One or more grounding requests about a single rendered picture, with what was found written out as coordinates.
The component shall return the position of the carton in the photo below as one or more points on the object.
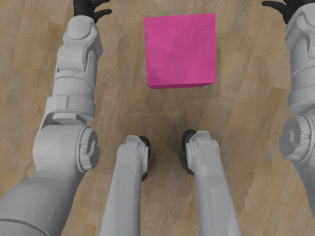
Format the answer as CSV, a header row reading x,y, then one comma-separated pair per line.
x,y
180,50

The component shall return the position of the right robot upper arm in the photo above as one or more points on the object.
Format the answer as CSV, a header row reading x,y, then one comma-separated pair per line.
x,y
297,144

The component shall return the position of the robot shin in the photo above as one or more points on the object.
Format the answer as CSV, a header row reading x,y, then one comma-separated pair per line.
x,y
200,134
130,138

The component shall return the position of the right robot shin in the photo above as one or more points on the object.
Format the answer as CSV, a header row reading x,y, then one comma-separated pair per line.
x,y
200,134

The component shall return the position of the left robot forearm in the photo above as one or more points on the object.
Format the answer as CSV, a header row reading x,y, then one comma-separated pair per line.
x,y
73,95

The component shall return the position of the robot left hand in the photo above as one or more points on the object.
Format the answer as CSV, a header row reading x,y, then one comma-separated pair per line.
x,y
87,8

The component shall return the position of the robot right hand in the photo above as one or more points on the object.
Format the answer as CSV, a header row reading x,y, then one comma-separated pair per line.
x,y
288,9

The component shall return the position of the left robot upper arm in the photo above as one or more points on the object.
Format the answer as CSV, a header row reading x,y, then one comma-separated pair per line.
x,y
40,206

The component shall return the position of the right robot forearm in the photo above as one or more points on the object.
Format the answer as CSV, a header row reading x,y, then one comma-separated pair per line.
x,y
300,40

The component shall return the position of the left robot shin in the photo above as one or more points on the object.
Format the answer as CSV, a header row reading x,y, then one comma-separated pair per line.
x,y
130,138

